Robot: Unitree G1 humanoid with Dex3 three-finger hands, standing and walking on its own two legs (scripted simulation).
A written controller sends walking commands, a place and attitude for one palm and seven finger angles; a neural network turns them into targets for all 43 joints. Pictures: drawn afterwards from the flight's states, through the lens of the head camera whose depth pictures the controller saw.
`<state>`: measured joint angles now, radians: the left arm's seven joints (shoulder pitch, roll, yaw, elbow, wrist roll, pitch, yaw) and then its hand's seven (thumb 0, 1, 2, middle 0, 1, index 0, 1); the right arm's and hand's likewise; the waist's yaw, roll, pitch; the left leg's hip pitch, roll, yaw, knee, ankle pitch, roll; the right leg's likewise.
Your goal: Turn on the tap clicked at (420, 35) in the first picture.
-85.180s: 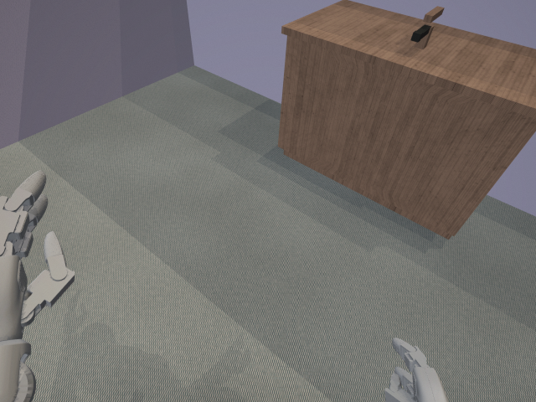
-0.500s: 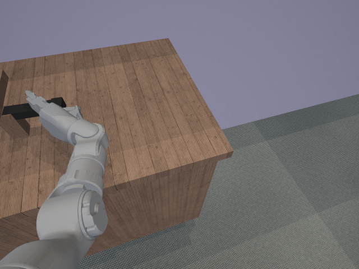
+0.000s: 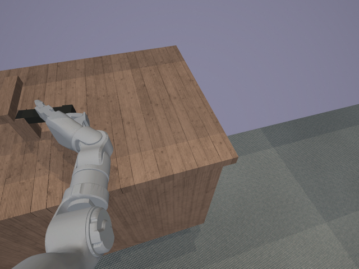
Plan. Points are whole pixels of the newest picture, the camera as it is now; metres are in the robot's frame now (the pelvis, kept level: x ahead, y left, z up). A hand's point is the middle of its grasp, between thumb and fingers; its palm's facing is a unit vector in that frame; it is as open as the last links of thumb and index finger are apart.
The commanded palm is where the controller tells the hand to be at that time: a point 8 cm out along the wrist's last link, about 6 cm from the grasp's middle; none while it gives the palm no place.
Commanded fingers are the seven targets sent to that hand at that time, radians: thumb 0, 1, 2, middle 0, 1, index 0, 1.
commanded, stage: lift the hand up off the lever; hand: left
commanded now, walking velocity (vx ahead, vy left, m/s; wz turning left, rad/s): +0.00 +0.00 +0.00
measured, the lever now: (68, 112) +0.48 +0.26 +0.08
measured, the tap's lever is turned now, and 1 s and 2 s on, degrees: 82 72 64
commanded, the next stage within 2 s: draw the hand back beside the body in 0.92 s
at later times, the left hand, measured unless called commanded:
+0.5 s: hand (84, 116) +0.45 +0.21 +0.10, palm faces +0.82 -0.57 -0.08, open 7.8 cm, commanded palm +0.40 +0.22 +0.15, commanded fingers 0.00 0.90 0.90 -0.15 -0.15 -0.15 -0.15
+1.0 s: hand (82, 120) +0.43 +0.21 +0.10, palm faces +0.82 -0.56 -0.09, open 7.7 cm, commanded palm +0.39 +0.21 +0.16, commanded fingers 0.00 0.90 0.90 -0.15 -0.15 -0.15 -0.15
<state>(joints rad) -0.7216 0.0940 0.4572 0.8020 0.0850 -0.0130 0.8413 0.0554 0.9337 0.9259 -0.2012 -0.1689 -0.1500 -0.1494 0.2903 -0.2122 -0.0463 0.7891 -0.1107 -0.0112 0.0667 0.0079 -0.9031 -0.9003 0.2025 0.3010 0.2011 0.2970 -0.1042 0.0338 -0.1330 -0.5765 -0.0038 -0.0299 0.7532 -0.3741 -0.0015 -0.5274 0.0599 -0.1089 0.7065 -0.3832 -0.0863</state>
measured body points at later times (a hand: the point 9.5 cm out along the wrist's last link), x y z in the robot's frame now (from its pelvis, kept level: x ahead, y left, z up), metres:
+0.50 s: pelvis -0.01 -0.01 +0.00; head +0.03 -0.01 +0.45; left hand +0.40 +0.24 +0.11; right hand +0.05 -0.26 -0.13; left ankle -0.01 +0.12 -0.71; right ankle -0.02 -0.06 -0.71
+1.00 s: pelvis -0.01 -0.01 +0.00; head +0.03 -0.02 +0.45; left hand +0.38 +0.23 +0.11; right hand +0.07 -0.26 -0.13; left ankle -0.01 +0.12 -0.71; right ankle -0.02 -0.06 -0.71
